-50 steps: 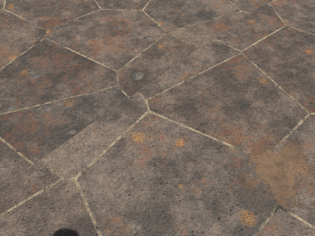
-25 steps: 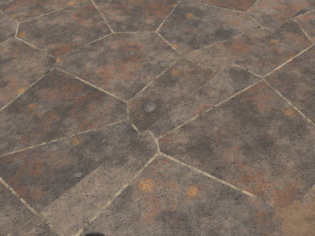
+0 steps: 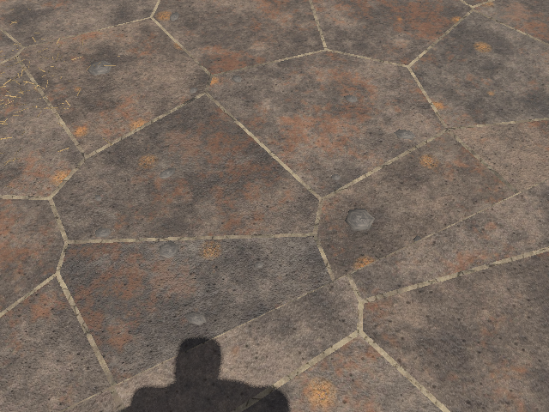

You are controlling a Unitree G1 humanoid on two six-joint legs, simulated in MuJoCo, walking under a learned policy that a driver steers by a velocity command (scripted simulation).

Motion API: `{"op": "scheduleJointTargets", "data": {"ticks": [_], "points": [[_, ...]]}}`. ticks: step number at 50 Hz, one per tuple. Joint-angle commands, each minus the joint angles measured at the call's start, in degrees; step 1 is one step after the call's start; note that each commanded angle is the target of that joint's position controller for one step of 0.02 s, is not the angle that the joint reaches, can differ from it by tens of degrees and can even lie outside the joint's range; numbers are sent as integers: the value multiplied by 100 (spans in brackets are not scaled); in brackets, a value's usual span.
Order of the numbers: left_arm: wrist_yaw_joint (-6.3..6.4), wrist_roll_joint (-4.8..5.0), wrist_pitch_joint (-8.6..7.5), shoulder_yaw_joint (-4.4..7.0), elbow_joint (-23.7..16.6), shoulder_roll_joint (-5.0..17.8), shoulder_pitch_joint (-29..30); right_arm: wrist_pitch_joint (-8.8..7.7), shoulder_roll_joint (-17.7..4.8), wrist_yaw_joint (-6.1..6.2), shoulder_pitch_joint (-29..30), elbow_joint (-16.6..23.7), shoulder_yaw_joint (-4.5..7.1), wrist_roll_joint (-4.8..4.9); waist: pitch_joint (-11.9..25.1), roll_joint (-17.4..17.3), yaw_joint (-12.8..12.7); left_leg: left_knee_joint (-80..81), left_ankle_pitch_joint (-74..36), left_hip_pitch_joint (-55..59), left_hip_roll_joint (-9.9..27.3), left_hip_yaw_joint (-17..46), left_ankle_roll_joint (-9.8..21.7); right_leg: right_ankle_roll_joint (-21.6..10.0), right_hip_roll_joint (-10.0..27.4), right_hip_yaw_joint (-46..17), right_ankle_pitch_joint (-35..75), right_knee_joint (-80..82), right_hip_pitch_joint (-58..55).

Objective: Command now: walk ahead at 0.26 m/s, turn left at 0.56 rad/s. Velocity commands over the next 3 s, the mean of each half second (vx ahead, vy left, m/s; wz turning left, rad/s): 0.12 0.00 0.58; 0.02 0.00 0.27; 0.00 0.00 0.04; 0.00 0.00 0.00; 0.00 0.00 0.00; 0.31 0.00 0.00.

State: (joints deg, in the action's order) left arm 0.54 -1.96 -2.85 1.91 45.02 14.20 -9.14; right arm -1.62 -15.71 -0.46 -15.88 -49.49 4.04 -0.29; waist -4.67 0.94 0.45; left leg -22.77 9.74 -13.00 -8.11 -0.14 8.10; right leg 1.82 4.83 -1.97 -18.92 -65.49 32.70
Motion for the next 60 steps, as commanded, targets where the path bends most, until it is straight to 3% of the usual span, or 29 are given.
{"op": "scheduleJointTargets", "data": {"ticks": [1, 5, 10, 12, 14, 15, 16, 17, 18, 19, 21, 22, 27, 32, 34, 35, 36, 37, 38, 40, 43, 46, 49, 51, 52, 53, 54, 55, 60], "points": [[12, -6, 150, 92, -186, 391, -628, -90, -856, 34, -153, 349, 183, 3, 683, -229, -228, 342, -4970, 280, 1401, 1006, 688, 155, -137, 219, 416, 504, -137], [28, 44, 186, 46, -469, 442, 56, 81, -861, 99, -403, 414, 185, 12, 795, -508, 77, 80, -4686, 555, 1260, 1180, 357, 141, -260, 191, 1021, 1382, -53], [84, 112, 168, 21, -678, 616, 479, 253, -950, 166, -551, 537, 225, -65, 671, -603, 286, -407, -4353, 1011, 1431, 1856, 317, 17, -485, -15, 725, 2221, -82], [113, 133, 124, 29, -642, 711, 221, 287, -997, 181, -307, 671, 244, -84, 627, -670, 141, -685, -4130, 922, 1392, 2154, 198, -116, -584, -119, 545, 2821, -572], [162, 77, 15, 53, -514, 783, -427, 250, -1012, 166, 163, 845, 242, 9, 689, -614, -309, -1286, -3396, 393, 1000, 2255, -160, -305, -594, -162, 1370, 4188, -1852], [231, 9, -51, 133, -516, 1175, -857, 195, -715, 150, 89, 1038, 154, 112, 1227, 215, -371, -2456, -1904, -151, 635, 1820, -446, -618, 612, -1102, 2966, 4365, -3008], [222, 110, 60, 199, -680, 1574, -612, 241, -443, 183, -733, 1084, 129, 147, 1724, 1522, 71, -3772, 2915, -1231, -507, 761, -640, -1594, 2178, -2793, 5486, 4327, -3763], [180, 224, 159, 165, -665, 1218, -714, 337, -886, 230, -953, 849, 209, -125, 1789, 888, 76, -4640, 3097, -1367, -55, 610, -694, -1916, 2256, -2905, 5474, 4208, -3397], [187, 196, 192, 52, -750, 818, -521, 401, -961, 206, -630, 802, 252, -153, 1353, 398, 65, -4922, 2613, -1445, 107, 647, -758, -1798, 1876, -2237, 4855, 4262, -3008], [197, 150, 238, -2, -810, 639, -191, 464, -897, 157, -393, 842, 243, -129, 1006, 253, 124, -4892, 2207, -1474, 274, 581, -857, -1568, 1455, -1578, 4012, 4465, -2615], [226, 52, 275, 15, -878, 708, 89, 596, -797, 30, -256, 929, 209, -64, 766, 809, 156, -4877, 1714, -1410, 376, 415, -1051, -1352, 933, -807, 3264, 4686, -2208], [211, 23, 275, 36, -871, 738, 68, 626, -774, -4, -263, 945, 193, -20, 787, 845, 155, -4830, 1588, -1340, 351, 346, -1101, -1345, 840, -571, 3230, 4703, -2130], [175, 8, 290, 134, -821, 862, -219, 694, -596, -78, 169, 1184, 79, -39, 844, 802, -30, -3761, 1555, -1255, 536, 158, -1094, -1454, 1016, -295, 2059, 4856, -2202], [37, -20, 363, 221, -773, 1062, -233, 658, -491, -109, 312, 1302, -46, -13, 852, 1035, -111, -2037, 1717, -331, 548, -155, -801, -1385, 1059, -259, 1213, 4757, -1851], [15, 66, 439, 236, -737, 1119, -201, 573, -406, -99, -45, 1163, -90, -42, 826, 832, 109, -738, 965, 379, 506, -327, -615, -1167, 983, -125, 1403, 4423, -1555], [1, 89, 466, 243, -650, 1085, -412, 508, -472, -84, -125, 1112, -99, -82, 727, 526, 136, 38, 499, 789, 546, -101, -519, -837, 879, 8, 1220, 4179, -1203], [-54, 75, 482, 170, -665, 712, -658, 436, -766, -47, -47, 1179, -78, -166, 692, -698, 9, 1000, 980, 980, 1605, 1445, -361, -379, 378, 523, 257, 3150, -713], [3, 129, 533, 75, -956, 439, -402, 417, -1388, -26, 310, 1385, 48, -155, 305, -1922, 23, 1309, 374, -51, 2884, 2928, 276, -86, -462, 732, -1302, 2706, -242], [41, 116, 626, 152, -868, 744, -74, 369, -1025, 23, 292, 1321, -18, -239, 137, -1176, 187, 1179, 61, -511, 2753, 2501, 495, -88, -203, 110, -1135, 1898, -744], [-30, 186, 644, 171, -601, 666, -439, 311, -585, 78, 880, 1297, -184, -196, 140, -956, -257, 1008, -412, -453, 2051, 1545, 276, -141, -314, 62, -523, 1642, -934], [-41, 80, 594, 181, -322, 641, -758, 212, -397, 141, 755, 1224, -259, -90, 603, -863, -219, 541, -2172, 372, 1758, 1030, 224, -86, -410, 183, -390, 1654, -1067], [-12, 142, 611, 71, -334, 390, -514, 200, -401, 147, 508, 1041, -262, -80, 638, -853, -25, 332, -2087, 667, 1784, 1068, 257, -54, -425, 213, -527, 2572, -1327], [73, 192, 604, 52, -215, 404, -639, 239, -461, 179, 474, 895, -238, -83, 631, -857, -31, 159, -1793, 618, 1787, 1290, 233, -115, -534, 294, -174, 3715, -1805], [129, 122, 491, 26, -62, 462, -877, 210, -368, 204, 475, 834, -264, -25, 746, -533, -148, 107, -1195, 120, 1657, 1334, -144, -188, -206, -53, 1247, 4713, -2804], [146, 47, 415, 33, -57, 670, -920, 175, -239, 189, 369, 818, -298, -35, 817, -185, -50, -26, -758, -135, 1446, 1193, -327, -268, 292, -553, 1828, 4723, -3124], [106, 148, 394, 87, 12, 866, -512, 182, -155, 142, 228, 750, -286, -7, 466, 578, 289, 358, -249, 70, 994, 821, -406, -434, 291, -557, 1993, 4459, -2431], [34, 153, 357, 29, -19, 565, -401, 195, -317, 156, 365, 583, -271, -59, 449, 399, 56, 345, -221, 442, 1000, 784, -470, -426, 213, -523, 1525, 4560, -2140], [7, 141, 331, 2, 40, 487, -515, 204, -413, 163, 442, 505, -223, -51, 359, 256, -51, 271, -241, 488, 1044, 810, -445, -369, 102, -430, 1166, 4659, -2032], [77, 137, 307, -9, 347, 464, -618, 174, -282, 155, 383, 153, -235, -51, 305, 80, -59, 380, -257, 309, 1118, 859, -445, -376, 30, -396, 891, 4732, -2197]]}}
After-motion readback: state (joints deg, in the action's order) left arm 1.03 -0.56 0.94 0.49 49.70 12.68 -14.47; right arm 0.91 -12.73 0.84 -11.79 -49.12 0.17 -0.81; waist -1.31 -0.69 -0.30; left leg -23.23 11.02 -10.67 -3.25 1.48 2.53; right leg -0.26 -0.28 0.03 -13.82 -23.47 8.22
